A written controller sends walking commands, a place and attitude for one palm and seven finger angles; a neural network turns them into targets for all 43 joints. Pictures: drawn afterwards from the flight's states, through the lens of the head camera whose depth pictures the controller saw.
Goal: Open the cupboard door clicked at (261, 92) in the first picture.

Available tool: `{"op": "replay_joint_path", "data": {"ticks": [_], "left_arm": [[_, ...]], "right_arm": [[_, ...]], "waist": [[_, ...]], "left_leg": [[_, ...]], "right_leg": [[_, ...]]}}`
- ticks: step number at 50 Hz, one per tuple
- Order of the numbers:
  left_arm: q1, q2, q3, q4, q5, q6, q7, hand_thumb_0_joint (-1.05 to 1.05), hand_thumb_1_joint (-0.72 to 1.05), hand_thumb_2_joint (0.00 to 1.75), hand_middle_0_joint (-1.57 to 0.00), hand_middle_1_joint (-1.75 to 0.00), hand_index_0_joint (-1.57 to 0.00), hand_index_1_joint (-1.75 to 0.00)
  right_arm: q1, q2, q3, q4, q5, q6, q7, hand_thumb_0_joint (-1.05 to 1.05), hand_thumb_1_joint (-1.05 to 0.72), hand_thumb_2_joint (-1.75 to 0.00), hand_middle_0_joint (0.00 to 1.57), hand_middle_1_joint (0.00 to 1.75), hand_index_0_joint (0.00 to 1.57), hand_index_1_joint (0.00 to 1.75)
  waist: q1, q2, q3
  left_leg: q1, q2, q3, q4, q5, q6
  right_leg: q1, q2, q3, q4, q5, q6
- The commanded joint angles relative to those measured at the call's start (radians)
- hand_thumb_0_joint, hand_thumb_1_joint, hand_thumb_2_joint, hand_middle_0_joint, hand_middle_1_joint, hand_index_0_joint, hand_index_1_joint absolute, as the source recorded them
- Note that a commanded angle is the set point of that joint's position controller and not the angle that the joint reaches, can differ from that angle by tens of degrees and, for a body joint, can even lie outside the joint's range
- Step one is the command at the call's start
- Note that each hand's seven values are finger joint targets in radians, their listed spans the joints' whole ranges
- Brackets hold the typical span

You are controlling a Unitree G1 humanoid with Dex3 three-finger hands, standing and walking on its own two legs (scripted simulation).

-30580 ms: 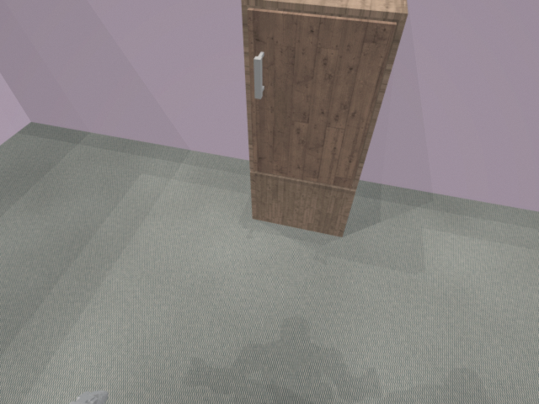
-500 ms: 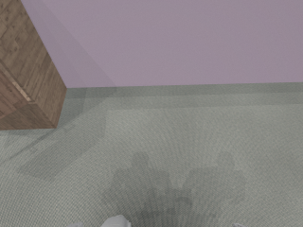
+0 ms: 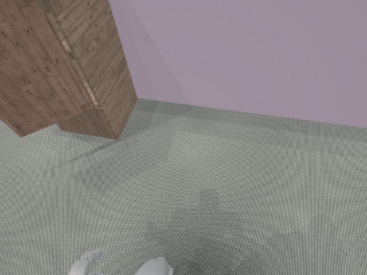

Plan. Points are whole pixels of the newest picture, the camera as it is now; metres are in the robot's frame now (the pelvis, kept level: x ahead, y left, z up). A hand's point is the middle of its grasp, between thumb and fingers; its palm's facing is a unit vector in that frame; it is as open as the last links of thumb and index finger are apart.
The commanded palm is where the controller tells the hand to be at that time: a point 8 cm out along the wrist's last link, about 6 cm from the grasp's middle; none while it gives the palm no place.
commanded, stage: turn to face it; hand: left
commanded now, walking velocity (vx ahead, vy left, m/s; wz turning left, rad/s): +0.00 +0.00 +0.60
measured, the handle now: out of the picture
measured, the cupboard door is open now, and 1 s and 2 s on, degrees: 43 43 43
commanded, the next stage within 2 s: take the last steps up to it in 0.84 s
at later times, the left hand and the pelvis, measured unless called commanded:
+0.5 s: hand out of the picture -0.01 +0.26 -0.17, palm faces +0.33 -0.91 -0.26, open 7.4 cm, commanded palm none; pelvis +0.00 +0.02 +0.01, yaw +18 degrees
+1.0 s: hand out of the picture -0.05 +0.16 -0.15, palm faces +0.50 -0.84 -0.23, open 7.3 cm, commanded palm none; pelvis +0.00 -0.02 +0.01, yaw +29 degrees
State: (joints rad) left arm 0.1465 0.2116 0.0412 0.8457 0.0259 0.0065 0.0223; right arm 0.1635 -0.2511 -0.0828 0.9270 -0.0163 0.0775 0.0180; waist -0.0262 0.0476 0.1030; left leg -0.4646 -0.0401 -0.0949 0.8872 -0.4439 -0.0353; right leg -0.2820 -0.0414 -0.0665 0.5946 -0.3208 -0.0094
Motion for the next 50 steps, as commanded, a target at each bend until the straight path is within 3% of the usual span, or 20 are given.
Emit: {"op": "replay_joint_path", "data": {"ticks": [1, 8, 11, 13, 14, 15, 16, 17, 20, 23, 30, 34, 35, 36, 37, 38, 40, 42, 47, 50], "left_arm": [[-0.007, 0.153, 0.041, -0.071, -0.006, -0.016, 0.013, 0.00, 0.90, 0.90, -0.20, -0.30, -0.20, -0.30], [0.127, 0.202, 0.058, -0.022, 0.001, -0.018, 0.011, 0.00, 0.90, 0.90, -0.20, -0.30, -0.20, -0.30], [0.131, 0.217, 0.068, -0.008, 0.006, -0.014, 0.008, 0.00, 0.90, 0.90, -0.20, -0.30, -0.20, -0.30], [0.115, 0.227, 0.073, -0.009, -0.003, -0.011, 0.002, 0.00, 0.90, 0.90, -0.20, -0.30, -0.20, -0.30], [0.099, 0.219, 0.074, -0.016, -0.010, -0.007, -0.001, 0.00, 0.90, 0.90, -0.20, -0.30, -0.20, -0.30], [0.100, 0.169, 0.067, -0.043, -0.016, 0.001, -0.008, 0.00, 0.90, 0.90, -0.20, -0.30, -0.20, -0.30], [0.020, 0.110, 0.036, -0.092, -0.015, 0.005, -0.010, 0.00, 0.90, 0.90, -0.20, -0.30, -0.20, -0.30], [-0.040, 0.135, 0.040, -0.099, -0.005, 0.019, -0.001, 0.00, 0.90, 0.90, -0.20, -0.30, -0.20, -0.30], [-0.005, 0.131, 0.048, -0.039, -0.008, 0.026, -0.009, 0.00, 0.90, 0.90, -0.20, -0.30, -0.20, -0.30], [0.040, 0.124, 0.046, -0.010, -0.006, 0.027, -0.015, 0.00, 0.90, 0.90, -0.20, -0.30, -0.20, -0.30], [0.016, 0.102, 0.033, -0.025, -0.011, 0.023, -0.011, 0.00, 0.90, 0.90, -0.20, -0.30, -0.20, -0.30], [0.120, 0.110, 0.038, 0.003, -0.016, 0.005, -0.005, 0.00, 0.90, 0.90, -0.20, -0.30, -0.20, -0.30], [0.153, 0.150, 0.047, 0.011, -0.010, -0.007, 0.001, 0.00, 0.90, 0.90, -0.20, -0.30, -0.20, -0.30], [0.175, 0.235, 0.063, 0.013, 0.006, -0.018, 0.009, 0.00, 0.90, 0.90, -0.20, -0.30, -0.20, -0.30], [0.163, 0.261, 0.059, 0.002, 0.005, -0.016, 0.006, 0.00, 0.90, 0.90, -0.20, -0.30, -0.20, -0.30], [0.133, 0.213, 0.054, 0.003, 0.000, -0.023, 0.012, 0.00, 0.90, 0.90, -0.20, -0.30, -0.20, -0.30], [0.060, 0.160, 0.037, -0.007, -0.007, -0.024, 0.009, 0.00, 0.90, 0.90, -0.20, -0.30, -0.20, -0.30], [0.058, 0.139, 0.033, -0.007, -0.005, -0.026, 0.010, 0.00, 0.90, 0.90, -0.20, -0.30, -0.20, -0.30], [0.154, 0.158, 0.045, 0.047, 0.003, -0.028, 0.011, 0.00, 0.90, 0.90, -0.20, -0.30, -0.20, -0.30], [0.190, 0.189, 0.058, 0.079, 0.004, -0.031, 0.003, 0.00, 0.90, 0.90, -0.20, -0.30, -0.20, -0.30]], "right_arm": [[-0.020, -0.084, -0.026, -0.082, -0.001, -0.019, 0.012, 0.00, -0.90, -0.90, 0.20, 0.30, 0.20, 0.30], [-0.122, -0.040, 0.000, -0.095, 0.006, -0.026, 0.020, 0.00, -0.90, -0.90, 0.20, 0.30, 0.20, 0.30], [-0.111, -0.040, 0.004, -0.100, 0.009, -0.035, 0.017, 0.00, -0.90, -0.90, 0.20, 0.30, 0.20, 0.30], [-0.052, -0.057, 0.001, -0.090, 0.006, -0.043, 0.014, 0.00, -0.90, -0.90, 0.20, 0.30, 0.20, 0.30], [0.006, -0.092, -0.008, -0.079, 0.002, -0.049, 0.013, 0.00, -0.90, -0.90, 0.20, 0.30, 0.20, 0.30], [0.068, -0.198, -0.033, -0.072, -0.007, -0.057, 0.006, 0.00, -0.90, -0.90, 0.20, 0.30, 0.20, 0.30], [0.149, -0.278, -0.052, -0.061, -0.007, -0.052, -0.001, 0.00, -0.90, -0.90, 0.20, 0.30, 0.20, 0.30], [0.179, -0.268, -0.047, -0.040, -0.007, -0.053, -0.013, 0.00, -0.90, -0.90, 0.20, 0.30, 0.20, 0.30], [0.016, -0.195, -0.024, -0.084, -0.009, -0.059, -0.033, 0.00, -0.90, -0.90, 0.20, 0.30, 0.20, 0.30], [-0.002, -0.167, -0.011, -0.083, -0.006, -0.068, -0.032, 0.00, -0.90, -0.90, 0.20, 0.30, 0.20, 0.30], [0.010, -0.171, -0.019, -0.071, -0.012, -0.055, -0.026, 0.00, -0.90, -0.90, 0.20, 0.30, 0.20, 0.30], [-0.027, -0.153, -0.020, -0.079, -0.003, -0.050, -0.025, 0.00, -0.90, -0.90, 0.20, 0.30, 0.20, 0.30], [-0.020, -0.116, -0.016, -0.084, 0.005, -0.051, -0.020, 0.00, -0.90, -0.90, 0.20, 0.30, 0.20, 0.30], [-0.015, -0.057, -0.008, -0.100, 0.013, -0.053, -0.013, 0.00, -0.90, -0.90, 0.20, 0.30, 0.20, 0.30], [-0.034, -0.067, -0.009, -0.113, 0.006, -0.048, -0.010, 0.00, -0.90, -0.90, 0.20, 0.30, 0.20, 0.30], [-0.047, -0.083, -0.014, -0.092, -0.001, -0.035, -0.014, 0.00, -0.90, -0.90, 0.20, 0.30, 0.20, 0.30], [-0.018, -0.073, -0.015, -0.049, 0.000, -0.025, -0.006, 0.00, -0.90, -0.90, 0.20, 0.30, 0.20, 0.30], [-0.011, -0.049, -0.008, -0.030, 0.002, -0.023, -0.001, 0.00, -0.90, -0.90, 0.20, 0.30, 0.20, 0.30], [-0.060, -0.010, 0.008, -0.018, 0.007, -0.033, -0.005, 0.00, -0.90, -0.90, 0.20, 0.30, 0.20, 0.30], [-0.072, -0.009, 0.019, -0.016, 0.007, -0.046, -0.002, 0.00, -0.90, -0.90, 0.20, 0.30, 0.20, 0.30]], "waist": [[-0.001, -0.249, -0.101], [0.072, -0.229, -0.124], [0.071, -0.256, -0.143], [0.037, -0.230, -0.169], [-0.004, -0.169, -0.194], [-0.038, 0.080, -0.242], [-0.082, 0.251, -0.223], [-0.092, 0.144, -0.224], [-0.008, 0.121, -0.153], [0.018, 0.090, -0.167], [0.005, 0.125, -0.145], [0.057, 0.096, -0.161], [0.070, -0.018, -0.178], [0.078, -0.267, -0.176], [0.080, -0.287, -0.151], [0.068, -0.323, -0.121], [0.023, -0.245, -0.082], [0.019, -0.230, -0.092], [0.068, -0.214, -0.115], [0.091, -0.229, -0.116]], "left_leg": [[-0.126, 0.063, 0.054, 0.351, 0.025, -0.027], [-0.036, 0.057, 0.173, -0.021, -0.014, -0.038], [0.047, 0.050, 0.200, -0.166, -0.006, -0.020], [0.170, 0.035, 0.214, -0.323, 0.119, -0.005], [0.313, 0.053, 0.187, -0.446, 0.254, 0.014], [0.492, 0.262, -0.093, -0.483, 0.509, 0.112], [0.516, 0.468, -0.337, -0.513, 0.845, 0.254], [0.470, 0.461, -0.330, -0.509, 0.756, 0.285], [0.329, 0.313, -0.180, -0.544, 0.559, 0.212], [0.330, 0.263, -0.110, -0.546, 0.562, 0.186], [0.268, 0.249, -0.167, -0.535, 0.492, 0.194], [0.148, 0.200, -0.175, -0.442, 0.456, 0.150], [0.056, 0.140, -0.134, -0.351, 0.343, 0.100], [-0.089, -0.004, 0.026, -0.154, 0.064, 0.023], [-0.082, -0.017, 0.051, 0.070, -0.169, 0.011], [-0.091, 0.018, 0.005, 0.204, -0.140, 0.013], [-0.098, 0.041, 0.026, 0.313, -0.007, -0.004], [-0.065, 0.048, 0.055, 0.282, 0.039, -0.014], [0.001, 0.043, 0.119, -0.004, -0.030, -0.022], [0.031, 0.041, 0.149, -0.126, -0.033, -0.012]], "right_leg": [[0.123, -0.278, 0.138, -0.265, 0.381, -0.110], [0.267, -0.307, 0.024, -0.195, 0.608, -0.111], [0.258, -0.330, 0.006, -0.141, 0.616, -0.104], [0.210, -0.314, -0.046, -0.059, 0.573, -0.057], [0.117, -0.300, -0.083, 0.055, 0.507, -0.013], [-0.117, -0.190, -0.134, 0.259, 0.162, 0.060], [-0.308, -0.090, -0.079, 0.449, -0.365, 0.097], [-0.330, -0.088, 0.029, 0.534, -0.345, 0.084], [-0.306, -0.081, 0.081, 0.571, -0.135, 0.087], [-0.260, -0.061, 0.067, 0.504, -0.075, 0.091], [-0.114, 0.003, 0.030, 0.213, -0.105, 0.080], [0.135, 0.024, 0.014, -0.100, 0.071, 0.063], [0.254, -0.057, 0.100, -0.228, 0.109, 0.041], [0.319, -0.296, 0.352, -0.307, 0.199, -0.049], [0.197, -0.438, 0.404, -0.325, 0.271, -0.150], [0.123, -0.389, 0.409, -0.321, 0.309, -0.161], [0.117, -0.281, 0.235, -0.288, 0.360, -0.133], [0.121, -0.246, 0.142, -0.278, 0.408, -0.114], [0.226, -0.272, 0.127, -0.250, 0.515, -0.140], [0.255, -0.308, 0.159, -0.274, 0.383, -0.145]]}}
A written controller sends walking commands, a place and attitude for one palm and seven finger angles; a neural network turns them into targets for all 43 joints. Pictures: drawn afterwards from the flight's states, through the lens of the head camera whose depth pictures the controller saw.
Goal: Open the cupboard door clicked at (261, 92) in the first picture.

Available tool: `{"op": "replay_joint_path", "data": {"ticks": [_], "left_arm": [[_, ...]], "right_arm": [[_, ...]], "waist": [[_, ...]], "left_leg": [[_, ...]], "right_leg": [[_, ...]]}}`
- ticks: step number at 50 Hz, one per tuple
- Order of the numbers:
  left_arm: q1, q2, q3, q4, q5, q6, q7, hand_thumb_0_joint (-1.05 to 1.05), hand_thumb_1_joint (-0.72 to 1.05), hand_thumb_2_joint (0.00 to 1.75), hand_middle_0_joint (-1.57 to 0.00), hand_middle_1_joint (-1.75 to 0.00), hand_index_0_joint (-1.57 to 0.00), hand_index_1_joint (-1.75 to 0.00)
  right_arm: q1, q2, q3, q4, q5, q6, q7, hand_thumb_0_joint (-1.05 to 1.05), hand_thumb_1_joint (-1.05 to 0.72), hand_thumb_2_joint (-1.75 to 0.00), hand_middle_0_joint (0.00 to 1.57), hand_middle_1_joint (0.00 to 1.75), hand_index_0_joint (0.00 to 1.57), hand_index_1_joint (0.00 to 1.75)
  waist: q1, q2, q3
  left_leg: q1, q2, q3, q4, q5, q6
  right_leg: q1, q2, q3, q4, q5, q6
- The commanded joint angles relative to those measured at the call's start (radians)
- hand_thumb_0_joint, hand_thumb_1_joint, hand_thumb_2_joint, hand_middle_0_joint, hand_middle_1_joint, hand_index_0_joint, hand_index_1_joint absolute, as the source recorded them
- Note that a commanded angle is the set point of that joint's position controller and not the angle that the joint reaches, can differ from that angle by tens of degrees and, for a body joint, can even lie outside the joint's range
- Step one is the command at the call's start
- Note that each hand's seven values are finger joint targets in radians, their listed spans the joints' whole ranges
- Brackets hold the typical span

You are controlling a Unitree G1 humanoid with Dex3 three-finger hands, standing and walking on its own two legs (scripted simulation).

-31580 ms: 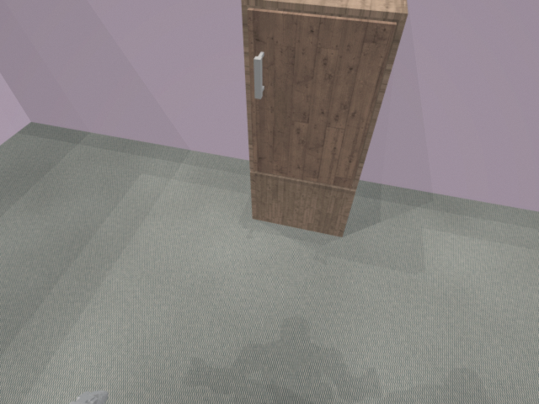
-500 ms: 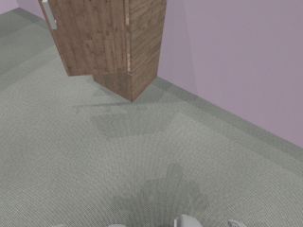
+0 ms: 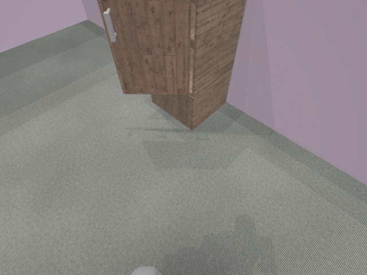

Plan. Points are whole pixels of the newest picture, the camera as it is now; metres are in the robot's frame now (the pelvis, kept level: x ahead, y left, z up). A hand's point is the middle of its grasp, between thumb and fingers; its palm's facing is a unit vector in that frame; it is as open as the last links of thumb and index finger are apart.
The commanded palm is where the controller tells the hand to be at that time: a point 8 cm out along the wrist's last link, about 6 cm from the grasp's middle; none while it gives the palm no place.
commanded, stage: take the last steps up to it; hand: left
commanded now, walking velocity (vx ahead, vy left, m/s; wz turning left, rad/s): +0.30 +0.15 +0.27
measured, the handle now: (111, 25) +1.06 +0.39 +0.00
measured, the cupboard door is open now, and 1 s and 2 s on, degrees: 43 43 43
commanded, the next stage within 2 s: come to a stop and stand still in 1.52 s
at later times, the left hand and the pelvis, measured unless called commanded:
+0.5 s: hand (89, 273) +0.14 +0.25 -0.17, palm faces +0.07 -0.98 -0.18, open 7.4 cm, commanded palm none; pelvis +0.08 +0.06 +0.00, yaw +4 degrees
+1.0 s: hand (102, 241) +0.21 +0.23 -0.16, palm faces +0.18 -0.96 -0.21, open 7.2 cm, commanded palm none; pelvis +0.24 +0.05 +0.01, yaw +7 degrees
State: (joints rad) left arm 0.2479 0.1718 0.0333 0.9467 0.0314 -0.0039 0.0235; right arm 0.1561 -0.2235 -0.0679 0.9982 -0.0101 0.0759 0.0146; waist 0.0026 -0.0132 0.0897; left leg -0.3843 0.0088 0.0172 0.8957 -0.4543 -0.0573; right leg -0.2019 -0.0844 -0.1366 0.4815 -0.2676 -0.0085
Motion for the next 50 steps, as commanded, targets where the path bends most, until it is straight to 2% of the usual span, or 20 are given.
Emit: {"op": "replay_joint_path", "data": {"ticks": [1, 4, 5, 6, 7, 8, 11, 14, 17, 27, 29, 30, 31, 32, 33, 34, 36, 39, 42, 50], "left_arm": [[0.096, 0.230, 0.070, -0.014, 0.001, -0.021, -0.001, 0.00, 0.90, 0.90, -0.20, -0.30, -0.20, -0.30], [0.049, 0.241, 0.077, -0.007, -0.006, -0.017, -0.012, 0.00, 0.90, 0.90, -0.20, -0.30, -0.20, -0.30], [0.020, 0.223, 0.075, -0.015, -0.012, -0.012, -0.017, 0.00, 0.90, 0.90, -0.20, -0.30, -0.20, -0.30], [0.002, 0.173, 0.068, -0.034, -0.015, -0.005, -0.026, 0.00, 0.90, 0.90, -0.20, -0.30, -0.20, -0.30], [-0.057, 0.109, 0.050, -0.084, -0.013, -0.003, -0.033, 0.00, 0.90, 0.90, -0.20, -0.30, -0.20, -0.30], [-0.158, 0.126, 0.043, -0.098, 0.000, -0.001, -0.028, 0.00, 0.90, 0.90, -0.20, -0.30, -0.20, -0.30], [-0.091, 0.125, 0.043, -0.033, -0.001, -0.011, -0.046, 0.00, 0.90, 0.90, -0.20, -0.30, -0.20, -0.30], [-0.042, 0.110, 0.034, 0.003, -0.004, -0.010, -0.044, 0.00, 0.90, 0.90, -0.20, -0.30, -0.20, -0.30], [-0.060, 0.098, 0.026, 0.009, -0.005, -0.011, -0.041, 0.00, 0.90, 0.90, -0.20, -0.30, -0.20, -0.30], [-0.254, 0.054, 0.012, -0.064, -0.010, -0.023, -0.045, 0.00, 0.90, 0.90, -0.20, -0.30, -0.20, -0.30], [-0.200, 0.060, 0.020, -0.055, -0.011, -0.026, -0.043, 0.00, 0.90, 0.90, -0.20, -0.30, -0.20, -0.30], [-0.101, 0.071, 0.028, -0.028, -0.011, -0.032, -0.042, 0.00, 0.90, 0.90, -0.20, -0.30, -0.20, -0.30], [0.040, 0.107, 0.040, 0.014, -0.008, -0.044, -0.037, 0.00, 0.90, 0.90, -0.20, -0.30, -0.20, -0.30], [0.213, 0.188, 0.067, 0.063, -0.003, -0.054, -0.023, 0.00, 0.90, 0.90, -0.20, -0.30, -0.20, -0.30], [0.286, 0.252, 0.076, 0.087, -0.014, -0.050, -0.017, 0.00, 0.90, 0.90, -0.20, -0.30, -0.20, -0.30], [0.224, 0.226, 0.075, 0.069, -0.022, -0.051, -0.012, 0.00, 0.90, 0.90, -0.20, -0.30, -0.20, -0.30], [0.061, 0.123, 0.049, 0.035, -0.023, -0.052, -0.005, 0.00, 0.90, 0.90, -0.20, -0.30, -0.20, -0.30], [0.044, 0.050, 0.028, 0.044, -0.015, -0.074, -0.010, 0.00, 0.90, 0.90, -0.20, -0.30, -0.20, -0.30], [0.081, 0.062, 0.041, 0.063, -0.011, -0.090, -0.010, 0.00, 0.90, 0.90, -0.20, -0.30, -0.20, -0.30], [0.134, 0.128, 0.034, 0.122, -0.010, -0.088, -0.017, 0.00, 0.90, 0.90, -0.20, -0.30, -0.20, -0.30]], "right_arm": [[-0.064, -0.040, 0.003, -0.089, -0.001, -0.050, 0.003, 0.00, -0.90, -0.90, 0.20, 0.30, 0.20, 0.30], [0.028, -0.049, 0.007, -0.060, -0.005, -0.067, 0.003, 0.00, -0.90, -0.90, 0.20, 0.30, 0.20, 0.30], [0.085, -0.071, 0.002, -0.044, -0.006, -0.074, 0.000, 0.00, -0.90, -0.90, 0.20, 0.30, 0.20, 0.30], [0.144, -0.143, -0.016, -0.037, -0.015, -0.077, -0.007, 0.00, -0.90, -0.90, 0.20, 0.30, 0.20, 0.30], [0.245, -0.229, -0.033, -0.026, -0.027, -0.075, -0.015, 0.00, -0.90, -0.90, 0.20, 0.30, 0.20, 0.30], [0.276, -0.209, -0.026, -0.004, -0.025, -0.076, -0.024, 0.00, -0.90, -0.90, 0.20, 0.30, 0.20, 0.30], [0.169, -0.113, 0.008, -0.036, -0.014, -0.107, -0.037, 0.00, -0.90, -0.90, 0.20, 0.30, 0.20, 0.30], [0.209, -0.091, 0.019, -0.010, -0.006, -0.132, -0.040, 0.00, -0.90, -0.90, 0.20, 0.30, 0.20, 0.30], [0.264, -0.071, 0.024, 0.025, -0.003, -0.141, -0.043, 0.00, -0.90, -0.90, 0.20, 0.30, 0.20, 0.30], [0.386, -0.041, 0.032, 0.123, -0.017, -0.143, -0.049, 0.00, -0.90, -0.90, 0.20, 0.30, 0.20, 0.30], [0.369, -0.045, 0.032, 0.132, -0.018, -0.142, -0.050, 0.00, -0.90, -0.90, 0.20, 0.30, 0.20, 0.30], [0.355, -0.051, 0.030, 0.137, -0.013, -0.142, -0.051, 0.00, -0.90, -0.90, 0.20, 0.30, 0.20, 0.30], [0.342, -0.051, 0.025, 0.132, -0.003, -0.145, -0.047, 0.00, -0.90, -0.90, 0.20, 0.30, 0.20, 0.30], [0.340, -0.026, 0.023, 0.108, 0.011, -0.154, -0.042, 0.00, -0.90, -0.90, 0.20, 0.30, 0.20, 0.30], [0.345, -0.014, 0.022, 0.078, 0.013, -0.154, -0.042, 0.00, -0.90, -0.90, 0.20, 0.30, 0.20, 0.30], [0.268, -0.028, 0.014, 0.071, 0.006, -0.143, -0.037, 0.00, -0.90, -0.90, 0.20, 0.30, 0.20, 0.30], [0.190, 0.015, 0.010, 0.059, -0.005, -0.124, -0.024, 0.00, -0.90, -0.90, 0.20, 0.30, 0.20, 0.30], [0.247, 0.059, 0.016, 0.084, -0.017, -0.094, -0.011, 0.00, -0.90, -0.90, 0.20, 0.30, 0.20, 0.30], [0.209, 0.073, 0.011, 0.059, -0.018, -0.090, -0.001, 0.00, -0.90, -0.90, 0.20, 0.30, 0.20, 0.30], [-0.050, 0.016, 0.011, -0.047, -0.013, -0.103, 0.023, 0.00, -0.90, -0.90, 0.20, 0.30, 0.20, 0.30]], "waist": [[0.066, -0.178, -0.100], [0.015, -0.160, -0.090], [-0.020, -0.094, -0.091], [-0.054, 0.114, -0.092], [-0.101, 0.352, -0.062], [-0.125, 0.289, -0.030], [-0.028, 0.137, -0.013], [-0.008, 0.103, -0.047], [-0.009, 0.099, -0.043], [-0.053, 0.107, 0.044], [-0.019, 0.089, 0.024], [0.029, 0.069, -0.021], [0.088, -0.004, -0.090], [0.143, -0.137, -0.211], [0.132, -0.223, -0.261], [0.127, -0.148, -0.190], [0.049, -0.036, -0.014], [-0.006, -0.117, -0.003], [-0.005, -0.049, -0.053], [0.039, -0.128, 0.011]], "left_leg": [[-0.023, -0.006, 0.046, -0.180, -0.031, 0.014], [0.175, -0.022, 0.085, -0.399, 0.088, 0.038], [0.313, -0.012, 0.056, -0.499, 0.128, 0.056], [0.437, 0.138, -0.159, -0.574, 0.019, 0.123], [0.459, 0.351, -0.448, -0.691, -0.033, 0.240], [0.376, 0.366, -0.491, -0.730, -0.058, 0.291], [0.328, 0.253, -0.304, -0.731, 0.101, 0.242], [0.383, 0.208, -0.185, -0.709, 0.418, 0.236], [0.420, 0.196, -0.144, -0.704, 0.560, 0.238], [0.378, 0.223, -0.126, -0.666, 0.636, 0.245], [0.345, 0.210, -0.105, -0.600, 0.697, 0.232], [0.319, 0.182, -0.080, -0.493, 0.750, 0.210], [0.213, 0.135, -0.054, -0.315, 0.751, 0.175], [-0.024, 0.036, 0.021, -0.052, 0.500, 0.123], [-0.186, -0.063, 0.048, 0.261, -0.126, 0.086], [-0.232, -0.001, -0.043, 0.382, -0.095, 0.087], [-0.230, 0.085, -0.072, 0.349, 0.091, 0.081], [-0.133, 0.103, -0.015, 0.203, 0.195, 0.045], [-0.150, 0.102, 0.017, 0.063, 0.233, 0.024], [-0.161, 0.079, 0.053, -0.199, 0.276, 0.021]], "right_leg": [[0.162, -0.275, 0.242, -0.160, 0.251, -0.143], [0.016, -0.247, 0.189, -0.129, -0.016, -0.099], [-0.115, -0.208, 0.143, -0.067, -0.143, -0.057], [-0.309, -0.106, 0.055, 0.119, -0.266, 0.000], [-0.479, 0.013, -0.051, 0.399, -0.356, 0.042], [-0.524, -0.008, 0.069, 0.543, -0.327, 0.022], [-0.498, -0.036, 0.119, 0.656, -0.095, 0.013], [-0.473, -0.024, 0.108, 0.634, -0.009, 0.029], [-0.478, -0.017, 0.092, 0.581, 0.029, 0.036], [-0.342, 0.015, 0.049, 0.238, 0.012, -0.005], [-0.206, 0.048, 0.031, 0.162, 0.002, -0.022], [-0.065, 0.070, 0.021, 0.091, 0.042, -0.032], [0.172, 0.051, 0.061, 0.031, 0.105, -0.055], [0.465, -0.174, 0.340, -0.009, 0.138, -0.141], [0.527, -0.411, 0.650, -0.144, 0.239, -0.260], [0.377, -0.405, 0.684, -0.213, 0.094, -0.267], [0.097, -0.313, 0.447, -0.271, -0.016, -0.195], [-0.047, -0.208, 0.224, -0.322, 0.101, -0.133], [0.025, -0.199, 0.194, -0.312, 0.212, -0.150], [0.115, -0.224, 0.165, -0.294, 0.254, -0.137]]}}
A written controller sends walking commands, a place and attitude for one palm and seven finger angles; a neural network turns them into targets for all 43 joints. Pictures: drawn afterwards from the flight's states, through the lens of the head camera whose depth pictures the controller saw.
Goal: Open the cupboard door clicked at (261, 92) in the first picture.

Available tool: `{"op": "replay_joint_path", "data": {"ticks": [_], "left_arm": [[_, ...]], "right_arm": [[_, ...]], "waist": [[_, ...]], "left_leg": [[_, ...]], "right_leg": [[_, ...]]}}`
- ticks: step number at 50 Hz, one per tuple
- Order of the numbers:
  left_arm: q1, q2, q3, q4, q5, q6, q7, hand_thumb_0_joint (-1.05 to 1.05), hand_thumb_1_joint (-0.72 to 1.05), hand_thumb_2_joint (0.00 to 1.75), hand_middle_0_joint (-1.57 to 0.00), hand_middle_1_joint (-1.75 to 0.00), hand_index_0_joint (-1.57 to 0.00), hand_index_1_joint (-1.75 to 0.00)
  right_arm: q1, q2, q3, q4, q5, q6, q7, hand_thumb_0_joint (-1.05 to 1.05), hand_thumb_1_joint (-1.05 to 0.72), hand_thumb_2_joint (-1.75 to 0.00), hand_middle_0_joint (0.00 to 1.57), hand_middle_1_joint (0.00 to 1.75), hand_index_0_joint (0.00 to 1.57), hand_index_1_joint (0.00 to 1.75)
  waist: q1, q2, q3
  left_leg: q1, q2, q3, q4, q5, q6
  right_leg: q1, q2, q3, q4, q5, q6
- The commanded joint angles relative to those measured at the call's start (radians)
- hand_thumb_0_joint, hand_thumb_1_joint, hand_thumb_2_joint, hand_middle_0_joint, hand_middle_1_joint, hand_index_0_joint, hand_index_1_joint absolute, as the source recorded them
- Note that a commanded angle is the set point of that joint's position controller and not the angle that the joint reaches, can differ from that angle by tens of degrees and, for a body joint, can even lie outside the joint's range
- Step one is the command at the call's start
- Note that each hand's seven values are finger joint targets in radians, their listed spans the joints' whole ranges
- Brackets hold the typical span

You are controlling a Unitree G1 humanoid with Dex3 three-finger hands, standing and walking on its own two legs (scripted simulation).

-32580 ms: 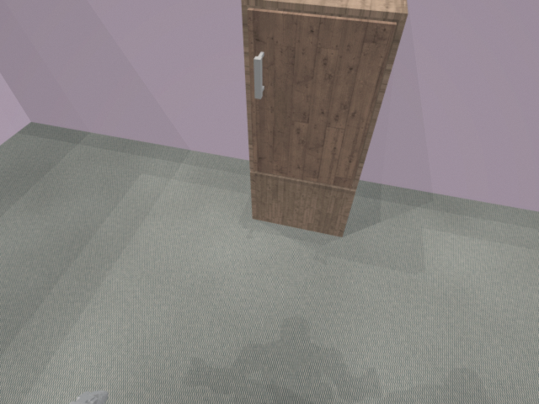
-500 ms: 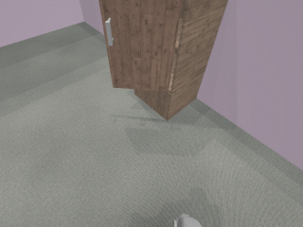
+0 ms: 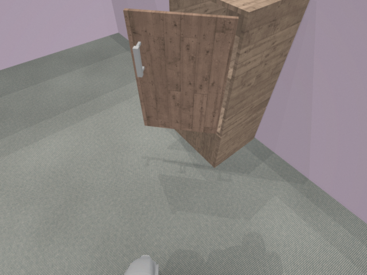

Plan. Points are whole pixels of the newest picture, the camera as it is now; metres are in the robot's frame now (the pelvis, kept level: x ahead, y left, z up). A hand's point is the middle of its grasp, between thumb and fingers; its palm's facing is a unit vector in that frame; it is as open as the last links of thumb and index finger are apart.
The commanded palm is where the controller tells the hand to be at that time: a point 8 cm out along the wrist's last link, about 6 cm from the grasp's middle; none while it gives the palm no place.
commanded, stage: take the last steps up to it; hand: left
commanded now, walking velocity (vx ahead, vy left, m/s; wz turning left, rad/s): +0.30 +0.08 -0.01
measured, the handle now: (139, 59) +0.85 +0.24 -0.01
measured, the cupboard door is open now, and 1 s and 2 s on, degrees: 43 43 43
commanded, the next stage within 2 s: come to a stop and stand still in 0.52 s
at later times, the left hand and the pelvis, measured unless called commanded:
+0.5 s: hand (104, 227) +0.25 +0.25 -0.17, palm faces -0.03 -0.98 -0.19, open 7.4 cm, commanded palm none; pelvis +0.17 +0.07 +0.00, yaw -2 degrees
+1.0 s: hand (109, 206) +0.33 +0.26 -0.20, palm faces +0.00 -0.98 -0.22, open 7.3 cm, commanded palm none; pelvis +0.26 +0.07 -0.02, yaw -3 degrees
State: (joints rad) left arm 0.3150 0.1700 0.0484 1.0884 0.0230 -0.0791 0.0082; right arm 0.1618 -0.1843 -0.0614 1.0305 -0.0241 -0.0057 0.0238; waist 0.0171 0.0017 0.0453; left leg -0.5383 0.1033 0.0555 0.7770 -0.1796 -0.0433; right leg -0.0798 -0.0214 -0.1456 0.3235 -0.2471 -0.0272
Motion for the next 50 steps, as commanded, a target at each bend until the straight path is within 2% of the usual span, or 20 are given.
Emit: {"op": "replay_joint_path", "data": {"ticks": [1, 5, 6, 7, 8, 11, 14, 23, 26, 28, 29, 31, 33, 34, 37, 43, 44, 46, 48, 50], "left_arm": [[0.075, 0.137, 0.020, -0.012, 0.002, -0.008, 0.000, 0.00, 0.90, 0.90, -0.20, -0.30, -0.20, -0.30], [0.057, 0.149, 0.029, -0.005, -0.004, 0.008, 0.001, 0.00, 0.90, 0.90, -0.20, -0.30, -0.20, -0.30], [0.074, 0.122, 0.023, -0.010, -0.004, 0.010, -0.002, 0.00, 0.90, 0.90, -0.20, -0.30, -0.20, -0.30], [0.097, 0.068, 0.016, -0.035, -0.011, 0.012, -0.007, 0.00, 0.90, 0.90, -0.20, -0.30, -0.20, -0.30], [0.035, 0.062, 0.005, -0.078, -0.007, 0.006, -0.006, 0.00, 0.90, 0.90, -0.20, -0.30, -0.20, -0.30], [-0.011, 0.069, 0.015, -0.063, -0.002, 0.028, -0.011, 0.00, 0.90, 0.90, -0.20, -0.30, -0.20, -0.30], [0.043, 0.033, 0.015, -0.050, 0.006, 0.051, -0.019, 0.00, 0.90, 0.90, -0.20, -0.30, -0.20, -0.30], [-0.126, 0.032, 0.004, -0.125, 0.004, 0.058, -0.023, 0.00, 0.90, 0.90, -0.20, -0.30, -0.20, -0.30], [-0.156, 0.048, 0.001, -0.135, 0.004, 0.053, -0.021, 0.00, 0.90, 0.90, -0.20, -0.30, -0.20, -0.30], [-0.075, 0.068, 0.008, -0.107, 0.003, 0.045, -0.019, 0.00, 0.90, 0.90, -0.20, -0.30, -0.20, -0.30], [0.003, 0.120, 0.020, -0.080, 0.002, 0.038, -0.013, 0.00, 0.90, 0.90, -0.20, -0.30, -0.20, -0.30], [0.155, 0.239, 0.041, -0.045, -0.007, 0.035, 0.001, 0.00, 0.90, 0.90, -0.20, -0.30, -0.20, -0.30], [0.014, 0.173, 0.023, -0.073, -0.011, 0.028, 0.018, 0.00, 0.90, 0.90, -0.20, -0.30, -0.20, -0.30], [-0.035, 0.143, 0.014, -0.087, -0.011, 0.028, 0.021, 0.00, 0.90, 0.90, -0.20, -0.30, -0.20, -0.30], [-0.108, 0.146, 0.014, -0.100, -0.008, 0.040, 0.031, 0.00, 0.90, 0.90, -0.20, -0.30, -0.20, -0.30], [-0.128, 0.168, 0.033, -0.103, -0.007, 0.077, 0.037, 0.00, 0.90, 0.90, -0.20, -0.30, -0.20, -0.30], [-0.126, 0.157, 0.031, -0.108, -0.011, 0.084, 0.036, 0.00, 0.90, 0.90, -0.20, -0.30, -0.20, -0.30], [-0.071, 0.083, 0.015, -0.126, -0.013, 0.104, 0.035, 0.00, 0.90, 0.90, -0.20, -0.30, -0.20, -0.30], [-0.093, 0.083, 0.013, -0.135, -0.016, 0.121, 0.033, 0.00, 0.90, 0.90, -0.20, -0.30, -0.20, -0.30], [-0.077, 0.094, 0.020, -0.123, -0.013, 0.124, 0.026, 0.00, 0.90, 0.90, -0.20, -0.30, -0.20, -0.30]], "right_arm": [[-0.082, -0.026, 0.005, -0.090, 0.002, -0.025, 0.016, 0.00, -0.90, -0.90, 0.20, 0.30, 0.20, 0.30], [0.031, -0.072, 0.002, -0.060, -0.003, -0.046, 0.003, 0.00, -0.90, -0.90, 0.20, 0.30, 0.20, 0.30], [0.150, -0.135, -0.013, -0.025, -0.008, -0.052, -0.008, 0.00, -0.90, -0.90, 0.20, 0.30, 0.20, 0.30], [0.291, -0.242, -0.039, 0.000, -0.021, -0.055, -0.024, 0.00, -0.90, -0.90, 0.20, 0.30, 0.20, 0.30], [0.360, -0.270, -0.038, 0.009, -0.011, -0.043, -0.035, 0.00, -0.90, -0.90, 0.20, 0.30, 0.20, 0.30], [0.148, -0.147, -0.003, -0.050, -0.001, -0.050, -0.046, 0.00, -0.90, -0.90, 0.20, 0.30, 0.20, 0.30], [0.122, -0.103, 0.012, -0.045, 0.001, -0.065, -0.047, 0.00, -0.90, -0.90, 0.20, 0.30, 0.20, 0.30], [0.210, -0.099, 0.009, 0.009, -0.006, -0.064, -0.046, 0.00, -0.90, -0.90, 0.20, 0.30, 0.20, 0.30], [0.230, -0.102, 0.011, 0.031, -0.008, -0.055, -0.048, 0.00, -0.90, -0.90, 0.20, 0.30, 0.20, 0.30], [0.226, -0.095, 0.016, 0.043, -0.001, -0.050, -0.048, 0.00, -0.90, -0.90, 0.20, 0.30, 0.20, 0.30], [0.223, -0.075, 0.022, 0.041, 0.006, -0.052, -0.045, 0.00, -0.90, -0.90, 0.20, 0.30, 0.20, 0.30], [0.202, -0.055, 0.022, -0.002, 0.010, -0.042, -0.037, 0.00, -0.90, -0.90, 0.20, 0.30, 0.20, 0.30], [0.168, -0.052, 0.020, 0.014, 0.018, -0.027, -0.049, 0.00, -0.90, -0.90, 0.20, 0.30, 0.20, 0.30], [0.173, -0.033, 0.027, 0.031, 0.020, -0.017, -0.050, 0.00, -0.90, -0.90, 0.20, 0.30, 0.20, 0.30], [0.209, 0.006, 0.035, 0.053, 0.026, 0.015, -0.048, 0.00, -0.90, -0.90, 0.20, 0.30, 0.20, 0.30], [0.192, -0.028, 0.008, 0.023, 0.015, 0.040, -0.045, 0.00, -0.90, -0.90, 0.20, 0.30, 0.20, 0.30], [0.198, -0.050, 0.004, 0.022, 0.013, 0.035, -0.045, 0.00, -0.90, -0.90, 0.20, 0.30, 0.20, 0.30], [0.166, -0.143, -0.010, -0.017, 0.002, 0.023, -0.051, 0.00, -0.90, -0.90, 0.20, 0.30, 0.20, 0.30], [0.124, -0.165, -0.011, -0.039, -0.006, 0.017, -0.066, 0.00, -0.90, -0.90, 0.20, 0.30, 0.20, 0.30], [0.058, -0.156, -0.004, -0.063, -0.009, 0.018, -0.075, 0.00, -0.90, -0.90, 0.20, 0.30, 0.20, 0.30]], "waist": [[0.030, -0.128, 0.057], [-0.043, -0.099, 0.003], [-0.086, 0.030, -0.077], [-0.130, 0.242, -0.189], [-0.147, 0.224, -0.179], [-0.057, 0.112, -0.053], [-0.006, 0.113, -0.022], [-0.024, 0.089, 0.001], [-0.024, 0.079, 0.017], [0.016, 0.052, -0.021], [0.049, -0.027, -0.051], [0.094, -0.227, -0.069], [0.037, -0.178, -0.050], [0.014, -0.104, -0.073], [-0.019, -0.120, -0.113], [-0.032, -0.166, -0.059], [-0.038, -0.112, -0.062], [-0.012, 0.145, -0.068], [-0.028, 0.216, -0.046], [-0.012, 0.197, -0.060]], "left_leg": [[0.025, -0.024, 0.020, -0.113, -0.021, 0.013], [0.353, -0.097, 0.075, -0.315, -0.002, 0.044], [0.572, -0.025, 0.003, -0.335, 0.005, 0.072], [0.759, 0.220, -0.322, -0.366, 0.065, 0.175], [0.754, 0.322, -0.441, -0.445, 0.178, 0.255], [0.431, 0.256, -0.308, -0.552, -0.063, 0.230], [0.340, 0.176, -0.151, -0.596, 0.013, 0.192], [0.408, 0.165, -0.068, -0.577, 0.191, 0.224], [0.398, 0.160, -0.068, -0.499, 0.235, 0.203], [0.356, 0.097, -0.016, -0.379, 0.206, 0.143], [0.235, 0.040, 0.027, -0.255, 0.109, 0.101], [-0.024, -0.103, 0.092, 0.148, -0.482, 0.033], [0.003, -0.034, -0.052, 0.232, -0.392, 0.022], [0.058, -0.027, -0.059, 0.192, -0.343, 0.009], [0.182, -0.055, -0.014, 0.030, -0.262, -0.009], [0.292, -0.078, 0.014, -0.230, -0.044, -0.011], [0.355, -0.048, -0.011, -0.303, 0.095, 0.006], [0.320, 0.195, -0.248, -0.389, 0.443, 0.147], [0.248, 0.246, -0.328, -0.488, 0.380, 0.235], [0.272, 0.224, -0.269, -0.457, 0.360, 0.245]], "right_leg": [[-0.009, -0.297, 0.185, -0.120, 0.227, -0.118], [-0.087, -0.230, 0.109, 0.091, 0.310, -0.065], [-0.203, -0.179, 0.071, 0.305, 0.255, -0.038], [-0.404, -0.049, -0.020, 0.582, -0.122, 0.008], [-0.516, -0.007, 0.051, 0.802, -0.350, 0.001], [-0.535, -0.106, 0.151, 0.945, -0.163, -0.001], [-0.471, -0.102, 0.130, 0.847, -0.068, 0.014], [-0.393, -0.076, 0.080, 0.429, 0.011, 0.019], [-0.287, -0.043, 0.056, 0.303, -0.006, 0.007], [-0.101, -0.020, 0.040, 0.166, 0.083, -0.005], [0.074, -0.085, 0.132, 0.143, 0.150, -0.036], [0.217, -0.429, 0.522, -0.028, 0.305, -0.228], [0.084, -0.391, 0.418, -0.013, 0.573, -0.229], [0.047, -0.344, 0.323, 0.011, 0.704, -0.204], [-0.021, -0.277, 0.181, 0.049, 0.821, -0.163], [-0.123, -0.237, 0.167, 0.125, 0.532, -0.098], [-0.174, -0.213, 0.159, 0.169, 0.424, -0.069], [-0.220, -0.053, 0.061, 0.310, -0.066, 0.030], [-0.245, -0.001, 0.115, 0.568, -0.350, 0.033], [-0.288, -0.007, 0.176, 0.670, -0.323, 0.026]]}}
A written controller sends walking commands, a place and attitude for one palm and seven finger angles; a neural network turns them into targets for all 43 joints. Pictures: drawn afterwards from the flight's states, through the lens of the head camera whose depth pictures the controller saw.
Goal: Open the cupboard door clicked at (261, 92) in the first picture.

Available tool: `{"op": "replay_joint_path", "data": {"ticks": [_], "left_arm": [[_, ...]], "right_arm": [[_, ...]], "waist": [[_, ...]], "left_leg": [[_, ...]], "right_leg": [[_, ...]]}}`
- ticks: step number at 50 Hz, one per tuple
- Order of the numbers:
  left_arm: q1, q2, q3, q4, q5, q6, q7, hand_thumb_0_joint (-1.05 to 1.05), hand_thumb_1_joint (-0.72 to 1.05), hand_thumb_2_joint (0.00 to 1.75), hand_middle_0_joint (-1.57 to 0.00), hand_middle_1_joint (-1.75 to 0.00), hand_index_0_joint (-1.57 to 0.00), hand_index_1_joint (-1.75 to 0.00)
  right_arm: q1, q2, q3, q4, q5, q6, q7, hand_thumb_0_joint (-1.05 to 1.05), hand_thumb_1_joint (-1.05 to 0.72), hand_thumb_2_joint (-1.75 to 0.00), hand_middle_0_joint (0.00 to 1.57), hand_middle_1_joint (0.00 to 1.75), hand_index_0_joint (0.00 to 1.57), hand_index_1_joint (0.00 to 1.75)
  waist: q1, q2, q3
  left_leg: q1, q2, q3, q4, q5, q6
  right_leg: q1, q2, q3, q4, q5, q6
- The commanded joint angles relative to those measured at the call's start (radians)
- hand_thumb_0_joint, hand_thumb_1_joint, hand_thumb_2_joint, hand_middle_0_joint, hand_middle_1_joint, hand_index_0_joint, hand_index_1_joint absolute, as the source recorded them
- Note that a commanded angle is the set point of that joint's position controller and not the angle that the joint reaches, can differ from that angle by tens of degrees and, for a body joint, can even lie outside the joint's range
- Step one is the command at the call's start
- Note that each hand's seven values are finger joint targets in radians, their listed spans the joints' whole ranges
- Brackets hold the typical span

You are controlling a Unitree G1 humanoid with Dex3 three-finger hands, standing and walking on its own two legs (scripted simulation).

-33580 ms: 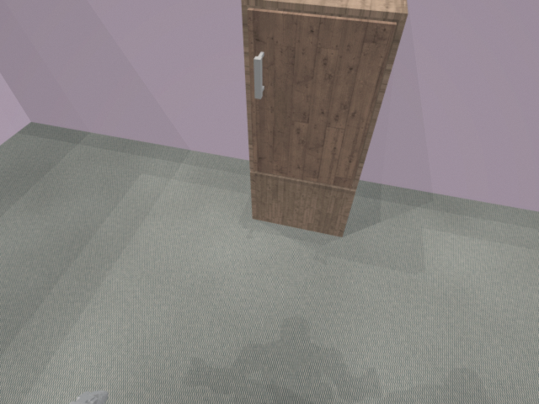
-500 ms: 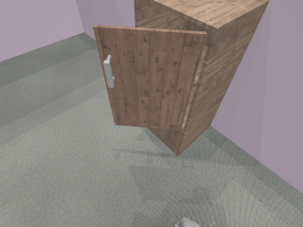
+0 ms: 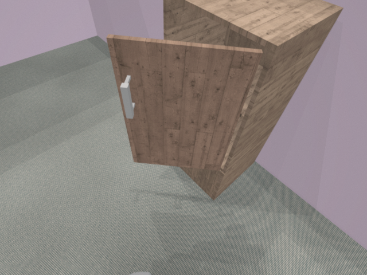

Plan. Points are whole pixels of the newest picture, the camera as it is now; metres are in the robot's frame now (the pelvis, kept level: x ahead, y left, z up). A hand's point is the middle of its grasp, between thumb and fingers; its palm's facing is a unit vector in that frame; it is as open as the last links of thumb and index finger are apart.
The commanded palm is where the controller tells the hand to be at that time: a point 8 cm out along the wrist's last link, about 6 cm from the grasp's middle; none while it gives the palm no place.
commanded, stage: come to a stop and stand still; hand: left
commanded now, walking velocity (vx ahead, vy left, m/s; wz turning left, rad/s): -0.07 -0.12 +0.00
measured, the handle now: (129, 97) +0.58 +0.21 +0.01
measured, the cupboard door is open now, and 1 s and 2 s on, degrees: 43 43 43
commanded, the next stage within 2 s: look again from close up in 1.30 s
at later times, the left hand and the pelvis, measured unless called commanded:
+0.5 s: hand out of the picture +0.01 +0.17 -0.16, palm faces +0.02 -0.96 -0.27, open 7.4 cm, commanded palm none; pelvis -0.03 -0.03 +0.00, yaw +0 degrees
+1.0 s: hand out of the picture -0.04 +0.21 -0.17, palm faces -0.03 -0.97 -0.25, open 7.4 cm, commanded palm none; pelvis -0.06 +0.00 +0.01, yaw +0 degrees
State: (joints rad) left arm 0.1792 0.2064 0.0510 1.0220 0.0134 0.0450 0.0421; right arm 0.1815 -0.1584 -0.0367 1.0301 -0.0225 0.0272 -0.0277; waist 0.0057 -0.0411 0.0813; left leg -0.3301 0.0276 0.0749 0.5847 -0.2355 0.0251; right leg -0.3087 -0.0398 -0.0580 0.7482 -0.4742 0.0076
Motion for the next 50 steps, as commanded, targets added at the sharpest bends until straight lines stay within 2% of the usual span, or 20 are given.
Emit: {"op": "replay_joint_path", "data": {"ticks": [1, 4, 6, 9, 10, 11, 12, 13, 14, 16, 18, 19, 20, 21, 22, 23, 27, 30, 43, 50], "left_arm": [[0.067, 0.053, 0.016, -0.052, -0.001, -0.003, -0.012, 0.00, 0.90, 0.90, -0.20, -0.30, -0.20, -0.30], [0.066, 0.053, 0.011, -0.059, -0.001, -0.004, -0.017, 0.00, 0.90, 0.90, -0.20, -0.30, -0.20, -0.30], [0.070, 0.050, 0.005, -0.061, 0.001, -0.007, -0.021, 0.00, 0.90, 0.90, -0.20, -0.30, -0.20, -0.30], [0.157, 0.048, 0.004, -0.033, 0.004, -0.015, -0.022, 0.00, 0.90, 0.90, -0.20, -0.30, -0.20, -0.30], [0.173, 0.073, 0.005, -0.032, 0.009, -0.020, -0.019, 0.00, 0.90, 0.90, -0.20, -0.30, -0.20, -0.30], [0.188, 0.286, -0.008, -0.103, 0.032, -0.055, -0.014, 0.00, 0.90, 0.90, -0.20, -0.30, -0.20, -0.30], [0.157, 0.227, 0.019, -0.142, 0.028, -0.046, -0.011, 0.00, 0.90, 0.90, -0.20, -0.30, -0.20, -0.30], [0.074, 0.233, 0.016, -0.170, 0.030, -0.052, -0.011, 0.00, 0.90, 0.90, -0.20, -0.30, -0.20, -0.30], [0.072, 0.217, 0.027, -0.193, 0.023, -0.060, -0.006, 0.00, 0.90, 0.90, -0.20, -0.30, -0.20, -0.30], [0.095, 0.179, 0.017, -0.194, 0.023, -0.065, 0.000, 0.00, 0.90, 0.90, -0.20, -0.30, -0.20, -0.30], [0.114, 0.193, 0.020, -0.203, 0.021, -0.071, 0.006, 0.00, 0.90, 0.90, -0.20, -0.30, -0.20, -0.30], [0.126, 0.197, 0.019, -0.205, 0.017, -0.071, 0.007, 0.00, 0.90, 0.90, -0.20, -0.30, -0.20, -0.30], [0.131, 0.197, 0.017, -0.206, 0.014, -0.069, 0.007, 0.00, 0.90, 0.90, -0.20, -0.30, -0.20, -0.30], [0.134, 0.200, 0.013, -0.202, 0.012, -0.068, 0.004, 0.00, 0.90, 0.90, -0.20, -0.30, -0.20, -0.30], [0.136, 0.207, 0.012, -0.197, 0.008, -0.064, 0.001, 0.00, 0.90, 0.90, -0.20, -0.30, -0.20, -0.30], [0.129, 0.209, 0.010, -0.188, 0.005, -0.062, -0.001, 0.00, 0.90, 0.90, -0.20, -0.30, -0.20, -0.30], [0.072, 0.228, 0.001, -0.171, 0.006, -0.065, -0.010, 0.00, 0.90, 0.90, -0.20, -0.30, -0.20, -0.30], [0.049, 0.241, 0.000, -0.152, 0.007, -0.066, -0.016, 0.00, 0.90, 0.90, -0.20, -0.30, -0.20, -0.30], [0.096, 0.189, -0.020, -0.066, 0.007, -0.058, -0.018, 0.00, 0.90, 0.90, -0.20, -0.30, -0.20, -0.30], [0.162, 0.145, -0.028, -0.013, 0.008, -0.059, -0.013, 0.00, 0.90, 0.90, -0.20, -0.30, -0.20, -0.30]], "right_arm": [[0.021, -0.172, -0.028, -0.069, -0.010, -0.017, -0.024, 0.00, -0.90, -0.90, 0.20, 0.30, 0.20, 0.30], [0.028, -0.201, -0.038, -0.074, -0.006, -0.015, -0.021, 0.00, -0.90, -0.90, 0.20, 0.30, 0.20, 0.30], [0.036, -0.203, -0.042, -0.071, -0.005, -0.015, -0.018, 0.00, -0.90, -0.90, 0.20, 0.30, 0.20, 0.30], [0.011, -0.211, -0.046, -0.070, 0.005, -0.010, -0.011, 0.00, -0.90, -0.90, 0.20, 0.30, 0.20, 0.30], [0.008, -0.188, -0.044, -0.074, 0.013, -0.008, -0.007, 0.00, -0.90, -0.90, 0.20, 0.30, 0.20, 0.30], [-0.047, -0.311, -0.047, -0.178, 0.007, -0.035, -0.006, 0.00, -0.90, -0.90, 0.20, 0.30, 0.20, 0.30], [-0.085, -0.252, -0.064, -0.218, 0.002, -0.042, 0.001, 0.00, -0.90, -0.90, 0.20, 0.30, 0.20, 0.30], [-0.039, -0.214, -0.053, -0.219, -0.008, -0.041, 0.003, 0.00, -0.90, -0.90, 0.20, 0.30, 0.20, 0.30], [-0.044, -0.189, -0.048, -0.223, -0.009, -0.036, 0.004, 0.00, -0.90, -0.90, 0.20, 0.30, 0.20, 0.30], [-0.036, -0.150, -0.037, -0.223, -0.007, -0.031, 0.008, 0.00, -0.90, -0.90, 0.20, 0.30, 0.20, 0.30], [-0.010, -0.155, -0.035, -0.218, -0.002, -0.038, 0.005, 0.00, -0.90, -0.90, 0.20, 0.30, 0.20, 0.30], [0.000, -0.165, -0.036, -0.211, 0.000, -0.040, 0.003, 0.00, -0.90, -0.90, 0.20, 0.30, 0.20, 0.30], [0.009, -0.180, -0.035, -0.202, 0.001, -0.042, 0.002, 0.00, -0.90, -0.90, 0.20, 0.30, 0.20, 0.30], [0.015, -0.187, -0.031, -0.188, 0.001, -0.046, 0.007, 0.00, -0.90, -0.90, 0.20, 0.30, 0.20, 0.30], [0.004, -0.200, -0.032, -0.180, 0.003, -0.046, 0.006, 0.00, -0.90, -0.90, 0.20, 0.30, 0.20, 0.30], [-0.009, -0.211, -0.032, -0.175, 0.004, -0.042, 0.006, 0.00, -0.90, -0.90, 0.20, 0.30, 0.20, 0.30], [-0.016, -0.230, -0.025, -0.156, 0.000, -0.036, 0.015, 0.00, -0.90, -0.90, 0.20, 0.30, 0.20, 0.30], [-0.015, -0.250, -0.021, -0.136, -0.003, -0.039, 0.019, 0.00, -0.90, -0.90, 0.20, 0.30, 0.20, 0.30], [0.053, -0.236, -0.003, -0.043, 0.001, -0.046, 0.021, 0.00, -0.90, -0.90, 0.20, 0.30, 0.20, 0.30], [0.083, -0.211, -0.004, 0.001, 0.007, -0.045, 0.018, 0.00, -0.90, -0.90, 0.20, 0.30, 0.20, 0.30]], "waist": [[0.004, 0.208, -0.109], [-0.018, 0.200, -0.162], [-0.027, 0.180, -0.154], [0.002, 0.163, -0.167], [0.006, 0.094, -0.134], [0.023, 0.052, -0.056], [0.022, -0.062, -0.105], [-0.026, -0.119, -0.151], [-0.009, -0.178, -0.155], [-0.013, -0.126, -0.122], [-0.016, -0.085, -0.120], [-0.013, -0.061, -0.120], [-0.013, -0.043, -0.116], [-0.005, 0.032, -0.134], [-0.001, 0.062, -0.131], [0.000, 0.075, -0.111], [-0.014, 0.015, -0.032], [-0.017, 0.057, -0.012], [-0.002, 0.057, -0.012], [-0.003, 0.053, -0.044]], "left_leg": [[0.109, 0.286, -0.259, -0.238, 0.448, 0.174], [0.173, 0.278, -0.235, -0.240, 0.404, 0.161], [0.169, 0.276, -0.246, -0.244, 0.351, 0.158], [0.116, 0.222, -0.201, -0.209, 0.186, 0.099], [0.057, 0.164, -0.165, -0.162, 0.079, 0.052], [0.074, 0.075, -0.118, -0.133, 0.035, 0.007], [0.049, 0.031, -0.073, 0.013, -0.058, -0.011], [0.004, 0.000, -0.062, 0.069, -0.019, -0.010], [-0.041, -0.006, -0.075, 0.111, -0.059, 0.001], [-0.076, -0.005, -0.070, 0.124, -0.092, 0.011], [-0.039, -0.003, -0.063, 0.046, 0.008, 0.017], [0.011, 0.007, -0.066, 0.006, 0.114, 0.024], [0.067, 0.029, -0.076, -0.028, 0.211, 0.029], [0.115, 0.038, -0.083, -0.039, 0.311, 0.030], [0.137, 0.056, -0.099, -0.027, 0.353, 0.033], [0.130, 0.066, -0.109, -0.032, 0.312, 0.031], [0.077, 0.053, -0.118, -0.094, 0.069, 0.014], [0.064, 0.051, -0.139, -0.147, -0.028, 0.011], [-0.005, 0.076, -0.203, -0.283, -0.159, 0.010], [0.033, 0.084, -0.206, -0.303, -0.139, 0.010]], "right_leg": [[-0.078, 0.011, 0.081, 0.225, -0.082, -0.007], [-0.058, 0.014, 0.055, 0.138, -0.058, 0.004], [-0.019, 0.014, 0.038, 0.026, -0.045, -0.001], [0.125, 0.023, 0.010, -0.247, 0.160, -0.006], [0.161, -0.010, 0.070, -0.379, 0.222, -0.019], [0.131, -0.036, 0.063, -0.403, 0.260, -0.018], [0.001, -0.121, 0.207, -0.411, 0.177, -0.055], [0.045, -0.151, 0.231, -0.391, 0.283, -0.096], [0.076, -0.170, 0.253, -0.382, 0.372, -0.115], [0.132, -0.173, 0.235, -0.334, 0.565, -0.132], [0.169, -0.144, 0.191, -0.260, 0.766, -0.128], [0.159, -0.127, 0.171, -0.244, 0.789, -0.110], [0.130, -0.104, 0.150, -0.243, 0.743, -0.091], [0.124, -0.083, 0.126, -0.237, 0.682, -0.070], [0.105, -0.070, 0.116, -0.247, 0.607, -0.054], [0.084, -0.067, 0.119, -0.274, 0.510, -0.047], [0.029, -0.079, 0.160, -0.394, 0.190, -0.059], [0.006, -0.071, 0.167, -0.428, 0.048, -0.065], [0.077, -0.054, 0.115, -0.419, 0.091, -0.041], [0.087, -0.056, 0.105, -0.408, 0.151, -0.032]]}}
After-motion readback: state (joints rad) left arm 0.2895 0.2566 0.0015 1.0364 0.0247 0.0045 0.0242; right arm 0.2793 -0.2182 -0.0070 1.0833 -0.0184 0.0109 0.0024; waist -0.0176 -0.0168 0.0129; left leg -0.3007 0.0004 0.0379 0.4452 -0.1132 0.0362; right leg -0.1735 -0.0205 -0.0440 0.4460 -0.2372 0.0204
